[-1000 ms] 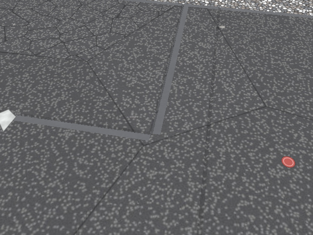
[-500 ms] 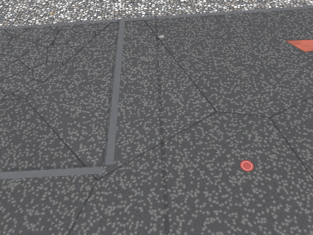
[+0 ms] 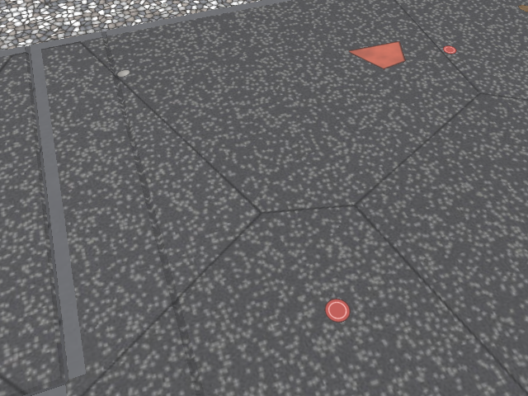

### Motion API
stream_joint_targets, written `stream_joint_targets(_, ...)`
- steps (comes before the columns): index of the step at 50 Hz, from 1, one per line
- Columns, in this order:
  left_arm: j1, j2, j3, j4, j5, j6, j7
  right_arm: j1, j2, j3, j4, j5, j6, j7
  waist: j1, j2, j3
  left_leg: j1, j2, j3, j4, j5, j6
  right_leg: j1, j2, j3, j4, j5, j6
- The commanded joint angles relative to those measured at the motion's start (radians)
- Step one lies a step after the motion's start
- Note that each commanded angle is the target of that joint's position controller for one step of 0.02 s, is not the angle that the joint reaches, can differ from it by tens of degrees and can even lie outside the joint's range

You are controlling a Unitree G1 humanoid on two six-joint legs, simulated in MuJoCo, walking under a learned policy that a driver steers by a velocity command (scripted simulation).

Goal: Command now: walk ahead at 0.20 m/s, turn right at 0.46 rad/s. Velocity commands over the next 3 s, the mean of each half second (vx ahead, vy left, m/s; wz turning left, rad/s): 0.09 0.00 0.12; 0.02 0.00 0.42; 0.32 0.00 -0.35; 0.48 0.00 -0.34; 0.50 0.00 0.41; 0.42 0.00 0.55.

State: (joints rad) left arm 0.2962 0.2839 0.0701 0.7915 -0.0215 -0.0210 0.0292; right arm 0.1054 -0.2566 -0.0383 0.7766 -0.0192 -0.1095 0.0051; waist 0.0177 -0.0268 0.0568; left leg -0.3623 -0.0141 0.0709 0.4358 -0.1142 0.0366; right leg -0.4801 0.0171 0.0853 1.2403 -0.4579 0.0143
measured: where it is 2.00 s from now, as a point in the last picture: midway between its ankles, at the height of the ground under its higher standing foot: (248, 385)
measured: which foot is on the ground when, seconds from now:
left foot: down 0.00-0.26, up 0.28-0.58, down 0.60-1.00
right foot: up 0.00-0.22, down 0.24-0.60, up 0.62-1.00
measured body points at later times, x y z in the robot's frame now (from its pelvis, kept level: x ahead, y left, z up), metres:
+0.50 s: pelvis +0.09 -0.01 +0.00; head +0.12 -0.02 +0.45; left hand +0.21 +0.27 -0.09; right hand +0.24 -0.28 -0.12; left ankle +0.08 +0.10 -0.69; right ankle +0.13 -0.14 -0.74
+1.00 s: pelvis +0.09 +0.02 +0.01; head +0.10 +0.05 +0.45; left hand +0.12 +0.33 -0.11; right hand +0.34 -0.16 -0.08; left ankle +0.07 +0.10 -0.74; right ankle +0.16 -0.12 -0.70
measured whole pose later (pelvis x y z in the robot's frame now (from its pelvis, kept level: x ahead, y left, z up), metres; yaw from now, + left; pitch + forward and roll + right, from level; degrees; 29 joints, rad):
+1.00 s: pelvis +0.09 +0.02 +0.01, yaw +22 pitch +2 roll -1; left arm 0.17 0.27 0.07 0.76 0.00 0.01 0.04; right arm 0.16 -0.25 -0.04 0.67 -0.02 0.01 -0.02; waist 0.00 -0.02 0.00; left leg -0.29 -0.09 -0.08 0.46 -0.21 0.08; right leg -0.43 -0.04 0.05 0.76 -0.31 0.07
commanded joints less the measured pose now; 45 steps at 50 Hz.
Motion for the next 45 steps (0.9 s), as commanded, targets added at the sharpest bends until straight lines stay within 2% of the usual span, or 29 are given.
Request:
stream_joint_targets(1,0.097,0.009,0.008,-0.067,-0.001,0.014,0.005,0.022,-0.103,-0.024,-0.018,-0.010,-0.011,0.003,0.019,0.117,-0.112,0.118,0.269,-0.175,-0.181,0.535,0.217,-0.049,-0.075,-0.007,-0.071,0.054,0.016)
stream_joint_targets(3,0.057,-0.011,-0.005,-0.095,0.014,0.012,0.006,0.033,-0.126,-0.030,0.007,-0.003,-0.011,0.001,0.021,0.103,-0.140,0.126,0.279,-0.152,-0.188,0.621,0.243,-0.024,-0.077,-0.003,-0.217,0.109,0.014)
stream_joint_targets(5,0.039,-0.022,-0.017,-0.096,0.026,0.007,-0.002,0.002,-0.124,-0.026,0.014,0.010,-0.001,0.002,0.029,0.097,-0.186,0.104,0.249,-0.102,-0.184,0.605,0.230,0.087,-0.085,-0.021,-0.390,0.221,0.009)
stream_joint_targets(8,-0.043,0.019,-0.012,-0.109,0.028,0.007,-0.008,0.033,-0.151,-0.027,0.042,0.029,0.018,0.013,-0.001,0.117,-0.179,0.115,0.226,-0.115,-0.157,0.462,0.203,0.162,-0.045,-0.052,-0.555,0.311,0.014)
stream_joint_targets(10,-0.064,0.043,-0.004,-0.119,0.028,0.004,-0.005,0.028,-0.175,-0.030,0.046,0.043,0.032,0.014,0.011,0.125,-0.153,0.109,0.216,-0.152,-0.107,0.319,0.173,0.222,-0.017,-0.074,-0.700,0.363,-0.007)
stream_joint_targets(11,-0.063,0.062,0.004,-0.120,0.031,0.001,-0.001,0.038,-0.165,-0.026,0.046,0.050,0.038,0.011,0.015,0.126,-0.143,0.091,0.195,-0.172,-0.071,0.231,0.142,0.275,-0.010,-0.080,-0.778,0.397,-0.027)
stream_joint_targets(12,-0.054,0.104,0.017,-0.129,0.035,0.001,0.008,0.071,-0.137,-0.017,0.050,0.047,0.041,0.008,0.013,0.105,-0.147,0.053,0.159,-0.184,-0.022,0.103,0.089,0.350,-0.068,-0.024,-0.830,0.482,-0.056)
stream_joint_targets(13,-0.030,0.175,0.032,-0.149,0.049,0.008,0.022,0.108,-0.080,0.000,0.037,0.022,0.039,0.009,-0.010,-0.021,-0.204,-0.034,0.078,-0.130,0.120,-0.147,0.026,0.466,-0.244,0.119,-0.805,0.694,-0.120)
stream_joint_targets(14,-0.042,0.198,0.039,-0.154,0.045,0.025,0.029,0.166,-0.033,0.012,0.029,0.023,0.039,0.006,-0.038,-0.207,-0.216,-0.169,-0.008,-0.035,0.263,-0.409,-0.026,0.501,-0.388,0.226,-0.834,0.724,-0.243)
stream_joint_targets(15,-0.012,0.171,0.040,-0.152,0.049,0.024,0.026,0.098,-0.100,-0.008,0.012,0.040,0.050,-0.002,0.033,-0.240,-0.198,-0.241,-0.007,-0.053,0.473,-0.527,-0.049,0.451,-0.423,0.297,-0.903,0.640,-0.314)
stream_joint_targets(16,-0.023,0.147,0.033,-0.154,0.051,0.015,0.026,0.088,-0.151,-0.032,0.009,0.050,0.067,-0.008,0.028,-0.184,-0.174,-0.276,0.011,-0.088,0.640,-0.524,-0.054,0.415,-0.406,0.268,-0.918,0.605,-0.310)
stream_joint_targets(17,-0.086,0.123,0.025,-0.163,0.043,0.006,0.024,0.121,-0.148,-0.042,0.024,0.047,0.091,-0.017,-0.008,-0.129,-0.160,-0.273,0.032,-0.110,0.711,-0.474,-0.064,0.369,-0.372,0.198,-0.922,0.581,-0.278)
stream_joint_targets(18,-0.148,0.103,0.020,-0.172,0.030,-0.002,0.021,0.151,-0.137,-0.046,0.033,0.039,0.115,-0.026,-0.035,-0.113,-0.145,-0.251,0.045,-0.116,0.721,-0.420,-0.079,0.316,-0.348,0.133,-0.932,0.554,-0.252)
stream_joint_targets(20,-0.193,0.091,0.019,-0.161,0.033,-0.006,0.020,0.152,-0.093,-0.040,0.019,0.032,0.139,-0.033,-0.052,-0.101,-0.123,-0.196,0.046,-0.081,0.680,-0.337,-0.099,0.246,-0.304,0.035,-0.943,0.548,-0.230)
stream_joint_targets(23,-0.194,0.098,0.026,-0.142,0.034,0.001,0.029,0.103,-0.060,-0.029,-0.029,0.035,0.146,-0.019,-0.032,-0.125,-0.138,-0.128,0.059,-0.053,0.506,-0.276,-0.094,0.250,-0.298,-0.042,-0.923,0.546,-0.228)
stream_joint_targets(26,-0.175,0.137,0.040,-0.122,0.022,0.006,0.032,0.076,-0.089,-0.035,-0.073,0.035,0.146,0.007,-0.012,-0.144,-0.176,-0.060,0.053,-0.024,0.366,-0.259,-0.067,0.298,-0.342,-0.038,-0.886,0.569,-0.227)
stream_joint_targets(28,-0.188,0.153,0.045,-0.114,0.007,0.011,0.031,0.111,-0.096,-0.043,-0.078,0.034,0.147,0.021,-0.035,-0.135,-0.176,0.016,0.033,0.011,0.229,-0.183,-0.032,0.287,-0.345,-0.057,-0.836,0.521,-0.196)
stream_joint_targets(29,-0.187,0.146,0.044,-0.106,-0.001,0.014,0.031,0.149,-0.097,-0.049,-0.065,0.031,0.148,0.023,-0.051,-0.116,-0.176,0.088,0.004,0.033,0.135,-0.113,-0.006,0.256,-0.323,-0.085,-0.786,0.449,-0.159)
stream_joint_targets(30,-0.137,0.116,0.039,-0.082,0.002,0.019,0.027,0.179,-0.123,-0.061,-0.058,0.023,0.148,0.017,-0.050,-0.048,-0.155,0.167,-0.002,-0.009,0.042,-0.021,0.026,0.181,-0.278,-0.142,-0.683,0.323,-0.091)
stream_joint_targets(31,-0.112,0.056,0.024,-0.097,0.038,0.021,0.019,0.190,-0.243,-0.093,-0.078,0.017,0.145,-0.003,-0.016,0.237,-0.127,0.285,0.224,-0.336,-0.047,0.278,0.115,-0.051,-0.152,-0.261,-0.385,0.045,0.022)
stream_joint_targets(32,-0.219,0.047,0.016,-0.161,0.047,0.015,0.024,0.193,-0.313,-0.099,-0.114,-0.013,0.131,0.000,-0.061,0.355,-0.119,0.267,0.414,-0.615,-0.111,0.426,0.313,-0.248,-0.016,-0.146,-0.158,-0.233,0.056)
stream_joint_targets(33,-0.268,0.093,0.028,-0.166,0.033,0.013,0.028,0.205,-0.270,-0.088,-0.118,-0.029,0.108,0.007,-0.095,0.225,-0.154,0.258,0.393,-0.593,-0.127,0.333,0.332,-0.260,-0.031,-0.034,-0.039,-0.207,0.038)
stream_joint_targets(34,-0.253,0.106,0.036,-0.157,0.021,0.016,0.031,0.154,-0.242,-0.080,-0.125,-0.014,0.092,0.005,-0.057,0.176,-0.135,0.252,0.336,-0.513,-0.111,0.279,0.277,-0.270,-0.046,-0.008,-0.020,-0.114,0.021)
stream_joint_targets(35,-0.222,0.108,0.041,-0.131,0.028,0.022,0.040,0.095,-0.211,-0.073,-0.138,0.011,0.090,-0.002,-0.029,0.120,-0.131,0.245,0.285,-0.450,-0.097,0.237,0.219,-0.268,-0.061,0.001,-0.042,-0.029,0.022)
stream_joint_targets(36,-0.206,0.117,0.046,-0.123,0.036,0.026,0.047,0.060,-0.184,-0.063,-0.148,0.030,0.094,-0.009,-0.015,0.131,-0.133,0.230,0.259,-0.417,-0.093,0.243,0.192,-0.248,-0.065,0.006,-0.059,0.026,0.028)
stream_joint_targets(37,-0.189,0.109,0.045,-0.119,0.037,0.026,0.046,0.058,-0.173,-0.058,-0.154,0.032,0.099,-0.016,-0.006,0.143,-0.148,0.211,0.234,-0.394,-0.091,0.272,0.185,-0.208,-0.052,-0.001,-0.046,0.068,0.034)
stream_joint_targets(39,-0.166,0.087,0.041,-0.117,0.029,0.020,0.039,0.082,-0.169,-0.057,-0.161,0.026,0.105,-0.027,-0.006,0.134,-0.175,0.234,0.211,-0.376,-0.087,0.289,0.186,-0.186,-0.031,-0.004,-0.073,0.121,0.043)
stream_joint_targets(42,-0.198,0.067,0.031,-0.130,0.026,0.014,0.037,0.112,-0.185,-0.064,-0.168,0.030,0.112,-0.040,-0.028,0.136,-0.170,0.281,0.204,-0.405,-0.083,0.239,0.186,-0.197,-0.018,0.005,-0.221,0.146,0.060)
stream_joint_targets(45,-0.177,0.058,0.021,-0.111,0.022,0.016,0.025,0.082,-0.154,-0.052,-0.177,0.018,0.116,-0.044,-0.034,0.156,-0.180,0.252,0.203,-0.375,-0.092,0.152,0.183,-0.097,-0.046,-0.007,-0.348,0.171,0.071)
